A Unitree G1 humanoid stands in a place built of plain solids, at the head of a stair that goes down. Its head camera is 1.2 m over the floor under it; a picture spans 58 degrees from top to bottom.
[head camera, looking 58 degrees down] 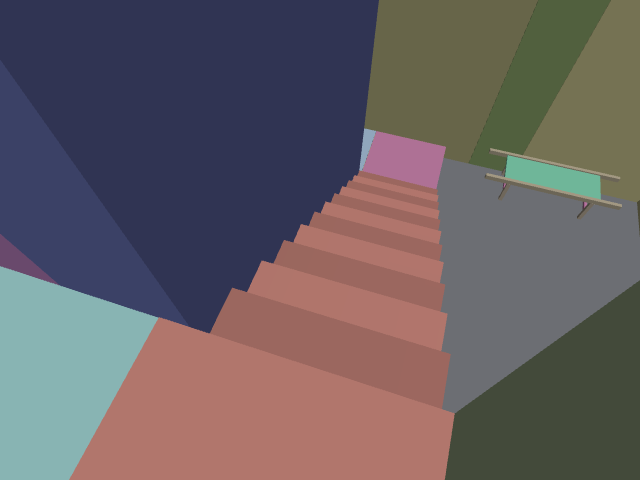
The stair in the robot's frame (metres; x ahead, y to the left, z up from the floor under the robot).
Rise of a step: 0.18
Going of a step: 0.23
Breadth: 0.87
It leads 18 degrees to the right of straight ahead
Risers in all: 12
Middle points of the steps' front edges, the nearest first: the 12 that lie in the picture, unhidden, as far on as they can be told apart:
0.35 0.06 0.00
0.56 -0.01 -0.18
0.78 -0.08 -0.37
0.99 -0.15 -0.55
1.21 -0.22 -0.73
1.42 -0.29 -0.91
1.63 -0.36 -1.10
1.85 -0.43 -1.28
2.06 -0.49 -1.47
2.28 -0.56 -1.65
2.49 -0.63 -1.83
2.71 -0.70 -2.02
